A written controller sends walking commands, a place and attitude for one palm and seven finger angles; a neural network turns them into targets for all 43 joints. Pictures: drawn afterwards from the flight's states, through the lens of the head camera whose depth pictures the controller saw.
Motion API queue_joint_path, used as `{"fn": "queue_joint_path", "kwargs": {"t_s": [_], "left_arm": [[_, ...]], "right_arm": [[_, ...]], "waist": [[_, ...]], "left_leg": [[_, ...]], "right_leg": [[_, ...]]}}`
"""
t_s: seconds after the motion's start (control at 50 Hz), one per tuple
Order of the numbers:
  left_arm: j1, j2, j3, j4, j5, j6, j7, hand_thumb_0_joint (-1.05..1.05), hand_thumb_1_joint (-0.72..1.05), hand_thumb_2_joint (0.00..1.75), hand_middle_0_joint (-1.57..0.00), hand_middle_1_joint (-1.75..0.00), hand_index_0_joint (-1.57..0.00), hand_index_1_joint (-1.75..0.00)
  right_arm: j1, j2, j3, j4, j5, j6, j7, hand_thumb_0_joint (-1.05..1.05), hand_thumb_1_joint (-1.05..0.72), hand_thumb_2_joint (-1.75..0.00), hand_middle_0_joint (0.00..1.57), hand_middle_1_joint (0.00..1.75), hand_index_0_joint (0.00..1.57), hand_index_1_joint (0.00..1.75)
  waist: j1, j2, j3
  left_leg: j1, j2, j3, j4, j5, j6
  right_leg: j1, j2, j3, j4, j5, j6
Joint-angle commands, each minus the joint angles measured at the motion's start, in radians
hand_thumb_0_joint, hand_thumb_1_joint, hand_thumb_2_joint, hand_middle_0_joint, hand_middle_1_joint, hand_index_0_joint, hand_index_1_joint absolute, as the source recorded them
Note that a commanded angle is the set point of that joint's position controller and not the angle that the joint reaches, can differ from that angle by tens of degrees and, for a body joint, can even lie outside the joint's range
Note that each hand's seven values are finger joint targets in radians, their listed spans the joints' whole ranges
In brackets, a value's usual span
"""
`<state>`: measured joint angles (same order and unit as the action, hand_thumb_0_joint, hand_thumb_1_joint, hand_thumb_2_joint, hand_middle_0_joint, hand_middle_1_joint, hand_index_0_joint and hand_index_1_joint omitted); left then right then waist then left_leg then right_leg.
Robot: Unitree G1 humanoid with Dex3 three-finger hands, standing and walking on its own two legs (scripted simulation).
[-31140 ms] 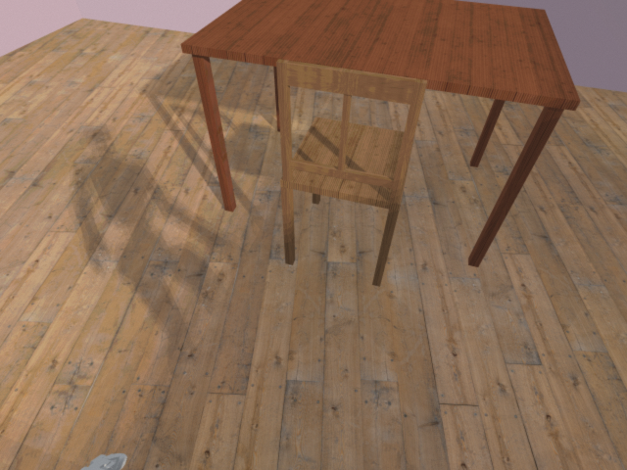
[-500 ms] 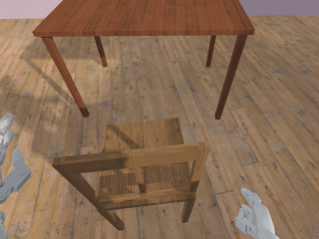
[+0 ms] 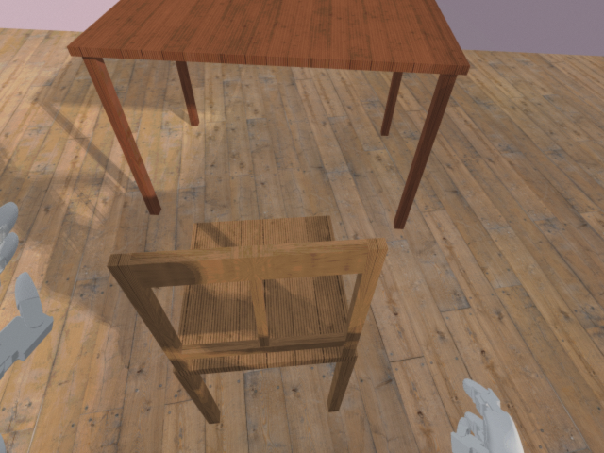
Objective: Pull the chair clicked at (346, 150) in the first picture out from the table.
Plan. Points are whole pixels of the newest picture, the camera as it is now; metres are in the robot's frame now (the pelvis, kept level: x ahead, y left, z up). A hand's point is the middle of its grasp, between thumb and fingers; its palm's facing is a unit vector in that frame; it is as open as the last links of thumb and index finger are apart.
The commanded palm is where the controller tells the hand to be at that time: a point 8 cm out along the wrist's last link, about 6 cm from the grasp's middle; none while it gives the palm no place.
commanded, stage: step back with the hand held close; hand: left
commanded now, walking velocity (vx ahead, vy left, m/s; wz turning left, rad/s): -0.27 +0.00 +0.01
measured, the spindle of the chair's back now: (260, 313) +0.36 +0.10 -0.11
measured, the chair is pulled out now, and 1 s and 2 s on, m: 0.59 0.59 0.59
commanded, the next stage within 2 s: stop stepping back and stand still in 0.98 s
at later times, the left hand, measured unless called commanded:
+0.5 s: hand out of the picture +0.14 +0.27 +0.17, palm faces +0.50 -0.73 -0.47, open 7.4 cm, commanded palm +0.07 +0.31 +0.19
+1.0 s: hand out of the picture +0.08 +0.20 +0.17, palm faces +0.27 -0.76 -0.59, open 7.4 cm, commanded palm +0.02 +0.25 +0.19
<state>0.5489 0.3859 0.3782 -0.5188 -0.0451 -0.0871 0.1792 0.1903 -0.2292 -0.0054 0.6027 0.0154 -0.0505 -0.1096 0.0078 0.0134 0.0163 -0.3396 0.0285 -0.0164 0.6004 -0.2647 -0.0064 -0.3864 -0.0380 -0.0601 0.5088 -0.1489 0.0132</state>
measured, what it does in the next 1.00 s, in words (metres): walks backwards: left foot, then right foot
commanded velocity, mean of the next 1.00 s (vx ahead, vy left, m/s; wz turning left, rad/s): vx -0.40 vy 0.00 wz -0.04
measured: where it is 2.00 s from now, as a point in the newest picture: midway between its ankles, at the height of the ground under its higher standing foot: outside the picture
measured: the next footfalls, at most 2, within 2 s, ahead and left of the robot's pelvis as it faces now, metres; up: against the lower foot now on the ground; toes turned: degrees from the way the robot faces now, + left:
left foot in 0.46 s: +0.00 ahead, +0.11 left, +0.00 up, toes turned +6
right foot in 0.76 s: -0.07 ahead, -0.17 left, +0.00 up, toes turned -2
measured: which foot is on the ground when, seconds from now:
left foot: down 0.00-0.32, up 0.34-0.44, down 0.46-0.84, up 0.86-1.00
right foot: down 0.00-0.48, up 0.50-0.74, down 0.76-1.00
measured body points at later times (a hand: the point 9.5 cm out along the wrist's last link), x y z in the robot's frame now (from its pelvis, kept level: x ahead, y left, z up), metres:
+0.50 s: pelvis -0.04 -0.01 -0.01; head -0.02 +0.01 +0.44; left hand +0.11 +0.31 +0.20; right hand +0.15 -0.24 -0.09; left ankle -0.04 +0.11 -0.73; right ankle +0.08 -0.13 -0.72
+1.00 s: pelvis -0.12 -0.05 +0.01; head -0.08 -0.04 +0.46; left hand +0.06 +0.24 +0.20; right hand +0.04 -0.31 -0.07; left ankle -0.12 +0.08 -0.71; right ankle -0.11 -0.17 -0.73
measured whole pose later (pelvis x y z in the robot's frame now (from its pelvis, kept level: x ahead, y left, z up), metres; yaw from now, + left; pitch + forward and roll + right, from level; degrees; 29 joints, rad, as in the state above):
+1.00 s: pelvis -0.12 -0.05 +0.01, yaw -1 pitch +4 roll +1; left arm 0.70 0.48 0.48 -0.60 -0.05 -0.22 0.13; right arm 0.16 -0.22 -0.03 0.61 0.02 -0.05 -0.10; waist -0.05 -0.03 0.01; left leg -0.39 0.01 0.01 0.66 -0.36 -0.03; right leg -0.33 -0.02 -0.01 0.48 -0.22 0.00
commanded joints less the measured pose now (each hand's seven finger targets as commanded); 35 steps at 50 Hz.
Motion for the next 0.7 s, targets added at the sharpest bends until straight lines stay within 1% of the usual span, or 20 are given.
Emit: {"fn": "queue_joint_path", "kwargs": {"t_s": [0.0,0.02,0.08,0.12,0.16,0.18,0.2,0.24,0.28,0.32,0.34,0.38,0.4,0.42,0.44,0.46,0.48,0.5,0.58,0.68], "left_arm": [[-0.039,0.220,0.204,-0.263,0.022,-0.106,0.036,0.00,0.90,0.90,-0.20,-0.30,-0.20,-0.30],[-0.023,0.210,0.198,-0.251,0.024,-0.109,0.033,0.00,0.90,0.90,-0.20,-0.30,-0.20,-0.30],[0.017,0.214,0.192,-0.256,0.010,-0.110,0.024,0.00,0.90,0.90,-0.20,-0.30,-0.20,-0.30],[-0.003,0.203,0.195,-0.221,0.015,-0.117,0.020,0.00,0.90,0.90,-0.20,-0.30,-0.20,-0.30],[-0.053,0.182,0.194,-0.186,0.035,-0.129,0.019,0.00,0.90,0.90,-0.20,-0.30,-0.20,-0.30],[-0.077,0.176,0.188,-0.180,0.044,-0.134,0.018,0.00,0.90,0.90,-0.20,-0.30,-0.20,-0.30],[-0.087,0.171,0.177,-0.172,0.042,-0.139,0.014,0.00,0.90,0.90,-0.20,-0.30,-0.20,-0.30],[-0.096,0.215,0.188,-0.181,0.032,-0.140,0.012,0.00,0.90,0.90,-0.20,-0.30,-0.20,-0.30],[-0.096,0.234,0.189,-0.205,0.019,-0.140,0.016,0.00,0.90,0.90,-0.20,-0.30,-0.20,-0.30],[-0.135,0.253,0.181,-0.245,0.013,-0.124,0.027,0.00,0.90,0.90,-0.20,-0.30,-0.20,-0.30],[-0.130,0.261,0.197,-0.244,0.012,-0.120,0.029,0.00,0.90,0.90,-0.20,-0.30,-0.20,-0.30],[-0.101,0.253,0.211,-0.232,0.009,-0.121,0.024,0.00,0.90,0.90,-0.20,-0.30,-0.20,-0.30],[-0.083,0.240,0.206,-0.232,0.004,-0.127,0.020,0.00,0.90,0.90,-0.20,-0.30,-0.20,-0.30],[-0.069,0.238,0.207,-0.254,0.004,-0.139,0.017,0.00,0.90,0.90,-0.20,-0.30,-0.20,-0.30],[-0.045,0.244,0.225,-0.266,0.010,-0.155,0.021,0.00,0.90,0.90,-0.20,-0.30,-0.20,-0.30],[-0.037,0.201,0.216,-0.267,0.020,-0.167,0.022,0.00,0.90,0.90,-0.20,-0.30,-0.20,-0.30],[-0.035,0.209,0.220,-0.279,0.019,-0.165,0.021,0.00,0.90,0.90,-0.20,-0.30,-0.20,-0.30],[-0.012,0.187,0.208,-0.270,-0.001,-0.168,0.010,0.00,0.90,0.90,-0.20,-0.30,-0.20,-0.30],[-0.042,0.167,0.164,-0.334,-0.008,-0.171,-0.004,0.00,0.90,0.90,-0.20,-0.30,-0.20,-0.30],[-0.070,0.179,0.160,-0.276,-0.002,-0.166,-0.020,0.00,0.90,0.90,-0.20,-0.30,-0.20,-0.30]], "right_arm": [[-0.100,-0.112,-0.039,-0.192,0.007,-0.078,-0.010,0.00,-0.90,-0.90,0.20,0.30,0.20,0.30],[-0.094,-0.111,-0.045,-0.198,0.012,-0.085,-0.007,0.00,-0.90,-0.90,0.20,0.30,0.20,0.30],[-0.080,-0.115,-0.052,-0.181,0.006,-0.092,-0.002,0.00,-0.90,-0.90,0.20,0.30,0.20,0.30],[-0.080,-0.117,-0.054,-0.173,-0.001,-0.101,0.001,0.00,-0.90,-0.90,0.20,0.30,0.20,0.30],[-0.074,-0.120,-0.057,-0.168,0.004,-0.118,0.000,0.00,-0.90,-0.90,0.20,0.30,0.20,0.30],[-0.061,-0.124,-0.063,-0.165,0.007,-0.123,0.003,0.00,-0.90,-0.90,0.20,0.30,0.20,0.30],[-0.055,-0.118,-0.063,-0.161,0.008,-0.127,0.007,0.00,-0.90,-0.90,0.20,0.30,0.20,0.30],[-0.048,-0.113,-0.071,-0.150,0.005,-0.126,0.010,0.00,-0.90,-0.90,0.20,0.30,0.20,0.30],[-0.056,-0.099,-0.066,-0.135,-0.011,-0.122,0.018,0.00,-0.90,-0.90,0.20,0.30,0.20,0.30],[-0.068,-0.080,-0.055,-0.111,-0.019,-0.106,0.034,0.00,-0.90,-0.90,0.20,0.30,0.20,0.30],[-0.075,-0.080,-0.050,-0.097,-0.023,-0.097,0.034,0.00,-0.90,-0.90,0.20,0.30,0.20,0.30],[-0.089,-0.065,-0.032,-0.109,-0.019,-0.085,0.028,0.00,-0.90,-0.90,0.20,0.30,0.20,0.30],[-0.085,-0.071,-0.030,-0.111,-0.014,-0.083,0.024,0.00,-0.90,-0.90,0.20,0.30,0.20,0.30],[-0.082,-0.089,-0.038,-0.113,-0.013,-0.083,0.017,0.00,-0.90,-0.90,0.20,0.30,0.20,0.30],[-0.105,-0.120,-0.053,-0.114,-0.019,-0.087,0.010,0.00,-0.90,-0.90,0.20,0.30,0.20,0.30],[-0.090,-0.108,-0.056,-0.120,-0.022,-0.102,0.012,0.00,-0.90,-0.90,0.20,0.30,0.20,0.30],[-0.081,-0.081,-0.069,-0.110,-0.022,-0.120,0.016,0.00,-0.90,-0.90,0.20,0.30,0.20,0.30],[-0.065,-0.081,-0.081,-0.105,-0.017,-0.134,0.029,0.00,-0.90,-0.90,0.20,0.30,0.20,0.30],[-0.053,-0.106,-0.100,-0.071,-0.015,-0.155,0.048,0.00,-0.90,-0.90,0.20,0.30,0.20,0.30],[-0.076,-0.108,-0.072,-0.059,-0.033,-0.160,0.054,0.00,-0.90,-0.90,0.20,0.30,0.20,0.30]], "waist": [[0.000,0.231,-0.093],[0.002,0.213,-0.092],[0.001,0.123,-0.119],[0.000,0.138,-0.093],[-0.001,0.217,-0.018],[-0.002,0.180,0.006],[-0.001,0.122,0.011],[-0.006,-0.046,-0.007],[-0.002,-0.148,-0.043],[-0.003,-0.247,-0.099],[-0.004,-0.232,-0.135],[-0.010,-0.221,-0.149],[-0.015,-0.176,-0.137],[-0.016,-0.062,-0.107],[-0.010,0.139,-0.083],[-0.017,0.282,-0.099],[-0.022,0.253,-0.139],[-0.022,0.232,-0.191],[-0.016,0.206,-0.162],[-0.022,0.234,-0.154]], "left_leg": [[-0.355,0.148,-0.166,-0.350,-0.388,0.086],[-0.386,0.152,-0.165,-0.336,-0.371,0.089],[-0.243,0.109,-0.116,-0.214,-0.099,0.061],[-0.335,0.120,-0.112,-0.233,-0.234,0.068],[-0.566,0.175,-0.143,-0.311,-0.493,0.105],[-0.605,0.183,-0.153,-0.296,-0.513,0.110],[-0.571,0.162,-0.141,-0.246,-0.472,0.099],[-0.334,0.065,-0.066,-0.069,-0.373,0.052],[-0.082,-0.011,0.010,0.181,-0.307,0.014],[0.022,-0.032,0.034,0.386,-0.224,-0.004],[0.027,-0.027,0.026,0.377,-0.210,-0.002],[0.048,-0.020,0.040,0.156,-0.188,0.007],[0.068,-0.023,0.042,-0.003,-0.169,0.011],[0.033,0.021,-0.005,-0.176,-0.183,0.029],[-0.062,0.164,-0.177,-0.304,-0.181,0.093],[-0.136,0.306,-0.274,-0.330,-0.045,0.155],[-0.111,0.337,-0.226,-0.301,0.205,0.174],[-0.089,0.341,-0.199,-0.293,0.234,0.167],[0.231,0.291,-0.081,-0.138,0.746,0.132],[0.289,0.275,-0.102,-0.106,0.694,0.084]], "right_leg": [[0.340,0.003,0.049,0.088,-0.226,0.006],[0.372,0.011,0.044,0.116,-0.154,0.007],[0.286,-0.017,0.062,0.065,0.059,-0.002],[0.307,-0.022,0.085,0.084,-0.015,-0.001],[0.410,0.011,0.072,0.191,-0.149,0.014],[0.412,0.021,0.079,0.214,-0.151,0.014],[0.366,0.008,0.102,0.181,-0.145,0.005],[0.129,-0.066,0.227,-0.030,-0.198,-0.039],[-0.137,-0.189,0.364,-0.266,-0.444,-0.102],[-0.186,-0.289,0.392,-0.367,-0.514,-0.148],[-0.141,-0.289,0.369,-0.346,-0.408,-0.156],[-0.067,-0.214,0.247,-0.272,-0.277,-0.097],[-0.049,-0.174,0.207,-0.226,-0.265,-0.066],[-0.023,-0.122,0.175,-0.131,-0.258,-0.039],[0.014,-0.038,0.125,0.062,-0.228,-0.009],[0.054,0.029,0.055,0.306,-0.193,0.015],[0.027,0.030,0.075,0.487,-0.277,0.017],[0.015,0.034,0.102,0.603,-0.334,0.010],[-0.144,0.023,0.065,0.414,-0.303,0.007],[-0.010,0.016,0.033,-0.010,-0.140,-0.001]]}}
